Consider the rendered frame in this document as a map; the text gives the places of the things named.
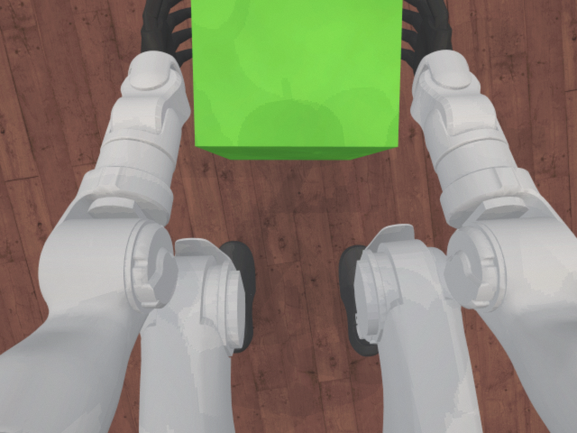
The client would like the robot left upper arm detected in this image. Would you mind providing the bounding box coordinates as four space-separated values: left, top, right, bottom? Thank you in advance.
0 218 179 433

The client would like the left robot shin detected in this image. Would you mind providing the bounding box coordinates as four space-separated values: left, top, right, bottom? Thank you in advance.
140 238 236 338

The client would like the robot left hand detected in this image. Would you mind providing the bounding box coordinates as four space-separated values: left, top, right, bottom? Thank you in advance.
141 0 193 67

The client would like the left robot forearm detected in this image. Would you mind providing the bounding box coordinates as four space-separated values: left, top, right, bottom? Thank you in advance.
38 51 191 300

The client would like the right robot forearm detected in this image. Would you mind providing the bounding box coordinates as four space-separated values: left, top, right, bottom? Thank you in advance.
410 50 577 240

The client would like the robot left foot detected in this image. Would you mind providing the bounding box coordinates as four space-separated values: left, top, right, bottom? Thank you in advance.
219 241 256 354

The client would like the carton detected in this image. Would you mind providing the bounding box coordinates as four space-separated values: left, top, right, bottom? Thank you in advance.
191 0 403 160

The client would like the robot right hand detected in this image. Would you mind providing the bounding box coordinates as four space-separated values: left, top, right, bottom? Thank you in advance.
401 0 453 76

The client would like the robot right upper arm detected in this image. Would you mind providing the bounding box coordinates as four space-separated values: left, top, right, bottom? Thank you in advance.
444 216 577 433

